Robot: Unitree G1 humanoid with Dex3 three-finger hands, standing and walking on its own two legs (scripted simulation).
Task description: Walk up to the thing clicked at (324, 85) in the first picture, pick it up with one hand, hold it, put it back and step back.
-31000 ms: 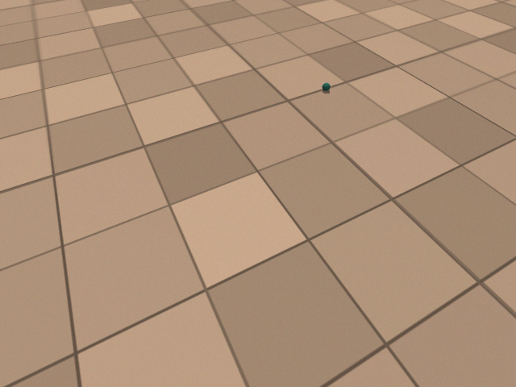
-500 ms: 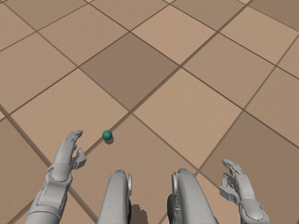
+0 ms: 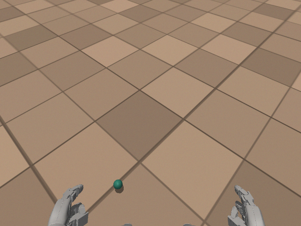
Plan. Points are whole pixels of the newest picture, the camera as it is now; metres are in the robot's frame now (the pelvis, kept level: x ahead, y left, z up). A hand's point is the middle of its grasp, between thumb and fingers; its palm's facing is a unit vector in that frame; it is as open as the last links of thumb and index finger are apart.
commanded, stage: home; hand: left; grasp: from above
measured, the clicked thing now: (117, 184) +0.46 +0.22 -0.68
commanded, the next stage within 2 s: none
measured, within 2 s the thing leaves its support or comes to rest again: neither
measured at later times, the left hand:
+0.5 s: hand (85, 221) +0.16 +0.18 -0.04, palm faces +0.06 -0.98 -0.21, open 7.4 cm
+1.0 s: hand (86, 221) +0.16 +0.18 -0.04, palm faces +0.05 -0.98 -0.20, open 7.4 cm
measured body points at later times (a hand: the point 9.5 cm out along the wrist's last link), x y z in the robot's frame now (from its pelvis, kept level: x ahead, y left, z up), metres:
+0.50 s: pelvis +0.00 +0.00 +0.00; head +0.02 +0.00 +0.45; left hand +0.15 +0.23 -0.03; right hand +0.17 -0.24 -0.06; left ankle +0.00 +0.12 -0.68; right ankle +0.00 -0.14 -0.68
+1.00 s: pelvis +0.00 +0.00 +0.00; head +0.02 +0.00 +0.45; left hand +0.15 +0.23 -0.03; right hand +0.16 -0.25 -0.06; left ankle +0.00 +0.12 -0.68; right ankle +0.00 -0.14 -0.68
